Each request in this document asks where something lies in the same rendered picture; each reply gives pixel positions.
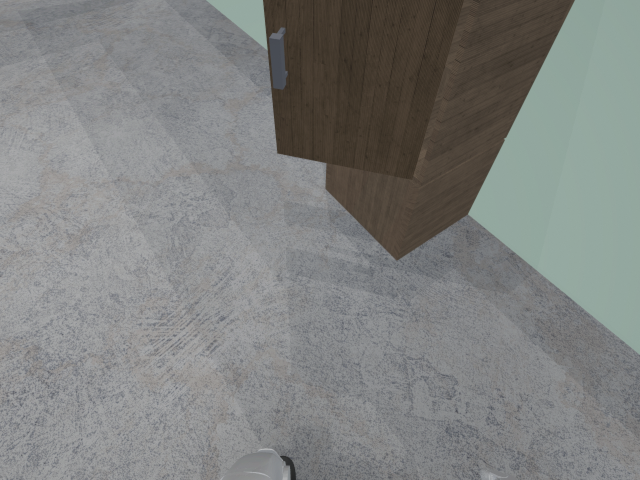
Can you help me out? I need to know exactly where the robot left shin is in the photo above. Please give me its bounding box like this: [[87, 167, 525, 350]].
[[257, 449, 283, 461]]

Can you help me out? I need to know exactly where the handle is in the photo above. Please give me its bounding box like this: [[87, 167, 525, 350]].
[[269, 27, 288, 90]]

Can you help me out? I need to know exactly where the left robot thigh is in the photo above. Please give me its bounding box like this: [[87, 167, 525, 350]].
[[221, 452, 290, 480]]

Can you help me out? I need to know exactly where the cupboard door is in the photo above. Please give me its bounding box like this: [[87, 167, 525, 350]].
[[263, 0, 464, 180]]

